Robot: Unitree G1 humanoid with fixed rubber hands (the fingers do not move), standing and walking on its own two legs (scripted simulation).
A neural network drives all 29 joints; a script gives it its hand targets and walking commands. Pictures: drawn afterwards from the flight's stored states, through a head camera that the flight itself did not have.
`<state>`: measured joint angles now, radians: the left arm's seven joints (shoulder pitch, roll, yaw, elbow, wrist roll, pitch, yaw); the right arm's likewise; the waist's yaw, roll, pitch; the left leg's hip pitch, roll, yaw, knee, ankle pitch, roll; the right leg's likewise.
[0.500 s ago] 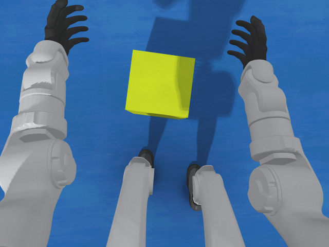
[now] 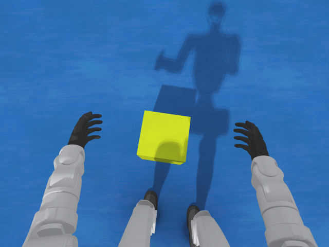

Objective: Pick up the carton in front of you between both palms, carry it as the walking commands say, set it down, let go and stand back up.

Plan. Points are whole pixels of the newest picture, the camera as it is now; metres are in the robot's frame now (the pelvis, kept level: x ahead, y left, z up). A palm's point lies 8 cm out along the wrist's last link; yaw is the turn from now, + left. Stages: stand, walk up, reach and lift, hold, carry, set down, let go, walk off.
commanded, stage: let go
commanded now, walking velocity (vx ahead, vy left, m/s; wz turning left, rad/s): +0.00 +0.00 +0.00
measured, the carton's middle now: (163, 140) +0.45 +0.04 -0.59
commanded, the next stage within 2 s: stand in 0.88 s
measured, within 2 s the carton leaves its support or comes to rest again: neither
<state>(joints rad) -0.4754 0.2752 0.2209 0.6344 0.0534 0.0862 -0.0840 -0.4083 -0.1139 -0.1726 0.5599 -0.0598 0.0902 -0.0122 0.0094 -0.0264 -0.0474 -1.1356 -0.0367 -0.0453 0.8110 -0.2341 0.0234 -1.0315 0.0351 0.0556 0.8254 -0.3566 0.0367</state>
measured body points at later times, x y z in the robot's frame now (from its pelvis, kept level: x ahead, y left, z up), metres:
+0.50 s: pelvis +0.04 -0.03 +0.06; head +0.08 -0.03 +0.51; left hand +0.22 +0.21 -0.02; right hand +0.22 -0.27 -0.02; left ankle +0.06 +0.10 -0.68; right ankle +0.00 -0.14 -0.68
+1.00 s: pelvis +0.05 -0.03 +0.05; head +0.06 -0.02 +0.50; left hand +0.21 +0.24 -0.03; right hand +0.22 -0.29 -0.02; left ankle +0.06 +0.10 -0.68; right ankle +0.00 -0.14 -0.68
